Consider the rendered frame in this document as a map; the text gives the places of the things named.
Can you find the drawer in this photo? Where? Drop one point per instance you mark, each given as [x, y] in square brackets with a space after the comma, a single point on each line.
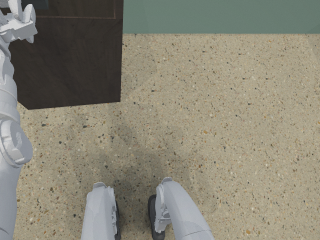
[74, 8]

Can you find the cabinet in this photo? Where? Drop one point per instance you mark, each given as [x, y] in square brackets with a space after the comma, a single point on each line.
[73, 61]

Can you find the left robot forearm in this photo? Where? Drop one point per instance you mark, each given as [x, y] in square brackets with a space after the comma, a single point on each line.
[8, 87]

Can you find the handle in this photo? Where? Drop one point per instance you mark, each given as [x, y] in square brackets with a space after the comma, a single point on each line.
[37, 4]

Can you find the robot left upper arm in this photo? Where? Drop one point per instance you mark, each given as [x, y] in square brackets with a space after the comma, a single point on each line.
[15, 150]

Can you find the robot right thigh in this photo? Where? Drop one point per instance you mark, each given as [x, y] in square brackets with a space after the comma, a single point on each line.
[187, 221]

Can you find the robot left hand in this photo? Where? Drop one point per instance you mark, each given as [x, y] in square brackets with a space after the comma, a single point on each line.
[19, 24]

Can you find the right robot shin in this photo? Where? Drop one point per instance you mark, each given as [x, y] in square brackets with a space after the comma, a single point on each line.
[162, 217]

